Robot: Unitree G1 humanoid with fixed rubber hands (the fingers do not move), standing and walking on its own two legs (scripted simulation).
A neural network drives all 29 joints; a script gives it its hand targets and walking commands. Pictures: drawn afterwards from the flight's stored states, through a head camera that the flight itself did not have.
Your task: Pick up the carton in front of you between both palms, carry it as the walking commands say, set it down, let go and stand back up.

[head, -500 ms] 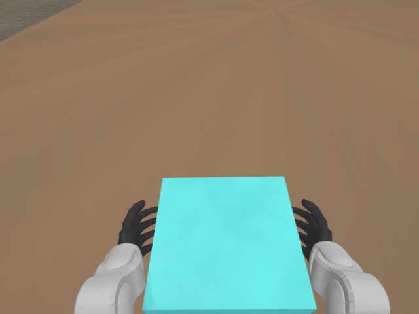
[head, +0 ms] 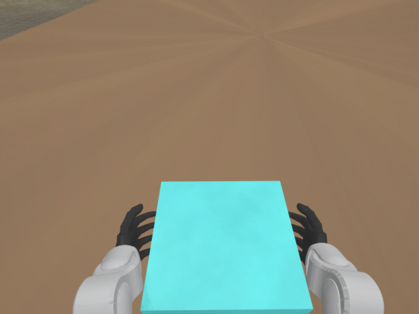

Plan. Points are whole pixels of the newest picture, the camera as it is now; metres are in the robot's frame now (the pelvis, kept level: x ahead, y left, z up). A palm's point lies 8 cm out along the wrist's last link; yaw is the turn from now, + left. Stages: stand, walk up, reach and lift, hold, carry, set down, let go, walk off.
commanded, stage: carry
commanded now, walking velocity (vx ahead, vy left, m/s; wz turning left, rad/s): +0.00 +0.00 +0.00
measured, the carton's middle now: (220, 266) +0.23 +0.00 +0.02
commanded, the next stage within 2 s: hold in 1.52 s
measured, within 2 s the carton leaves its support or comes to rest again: neither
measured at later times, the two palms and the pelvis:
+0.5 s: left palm (133, 248) +0.23 +0.15 +0.09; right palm (315, 252) +0.23 -0.15 +0.08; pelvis +0.01 +0.00 +0.00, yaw -1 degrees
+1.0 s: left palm (139, 262) +0.22 +0.14 +0.07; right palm (319, 266) +0.21 -0.16 +0.07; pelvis -0.04 -0.01 +0.00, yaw -1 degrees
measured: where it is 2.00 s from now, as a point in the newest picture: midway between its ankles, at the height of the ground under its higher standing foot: outside the picture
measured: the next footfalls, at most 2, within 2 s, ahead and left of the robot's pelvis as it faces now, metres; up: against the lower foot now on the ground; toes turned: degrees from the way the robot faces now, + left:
none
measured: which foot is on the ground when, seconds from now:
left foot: down 0.00-1.00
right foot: down 0.00-1.00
